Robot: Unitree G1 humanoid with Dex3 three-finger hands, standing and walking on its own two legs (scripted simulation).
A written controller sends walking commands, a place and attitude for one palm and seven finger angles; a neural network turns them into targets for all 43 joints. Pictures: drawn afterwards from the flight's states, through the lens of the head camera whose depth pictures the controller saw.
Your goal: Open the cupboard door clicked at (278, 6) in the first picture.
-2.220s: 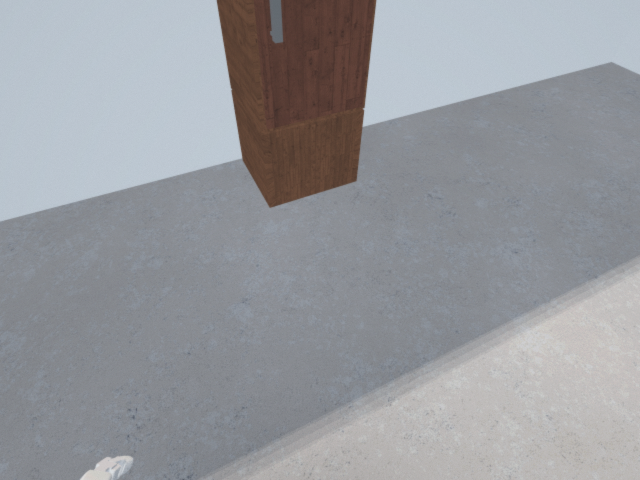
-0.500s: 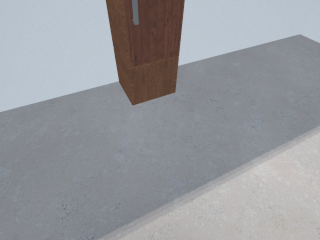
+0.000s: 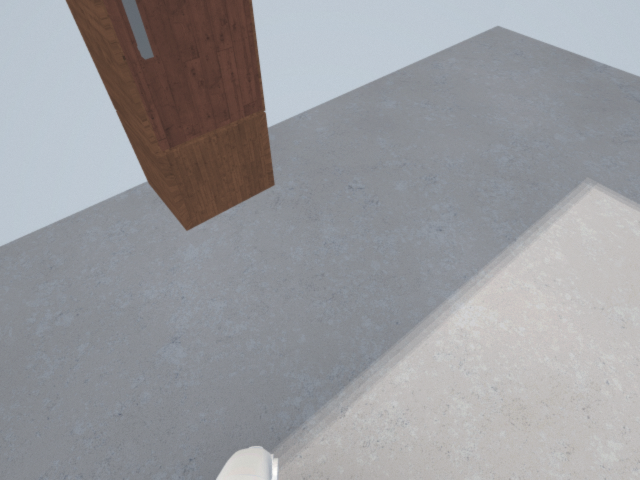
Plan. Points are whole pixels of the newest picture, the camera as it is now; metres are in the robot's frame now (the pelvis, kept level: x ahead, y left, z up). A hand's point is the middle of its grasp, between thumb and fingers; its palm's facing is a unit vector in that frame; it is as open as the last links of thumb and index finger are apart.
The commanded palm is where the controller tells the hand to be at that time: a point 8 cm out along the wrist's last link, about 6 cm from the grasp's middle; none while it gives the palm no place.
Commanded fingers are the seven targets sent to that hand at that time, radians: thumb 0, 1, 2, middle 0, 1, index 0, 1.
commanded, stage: walk to a spot facing it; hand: left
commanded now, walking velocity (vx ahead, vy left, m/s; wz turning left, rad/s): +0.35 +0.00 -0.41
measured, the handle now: (134, 25) +1.13 +0.60 +0.06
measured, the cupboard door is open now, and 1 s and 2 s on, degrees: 0 0 0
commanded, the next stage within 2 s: turn to face it in 1.54 s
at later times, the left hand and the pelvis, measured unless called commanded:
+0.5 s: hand (183, 369) +0.30 +0.27 -0.17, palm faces -0.17 -0.97 -0.20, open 7.4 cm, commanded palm none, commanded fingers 0.00 0.90 0.90 -0.20 -0.30 -0.20 -0.30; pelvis +0.21 +0.08 +0.00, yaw -14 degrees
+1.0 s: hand (306, 252) +0.57 +0.08 -0.17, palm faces -0.40 -0.89 -0.20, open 7.1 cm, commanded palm none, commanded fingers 0.00 0.90 0.90 -0.20 -0.30 -0.20 -0.30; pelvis +0.40 -0.04 -0.01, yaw -26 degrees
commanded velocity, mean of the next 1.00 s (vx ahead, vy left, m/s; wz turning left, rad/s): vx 0.36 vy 0.00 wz -0.34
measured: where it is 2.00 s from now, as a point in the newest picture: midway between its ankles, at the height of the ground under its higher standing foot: (381, 339)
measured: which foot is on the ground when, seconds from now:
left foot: up 0.00-0.24, down 0.26-0.82, up 0.84-1.00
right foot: down 0.00-0.26, up 0.28-0.80, down 0.82-1.00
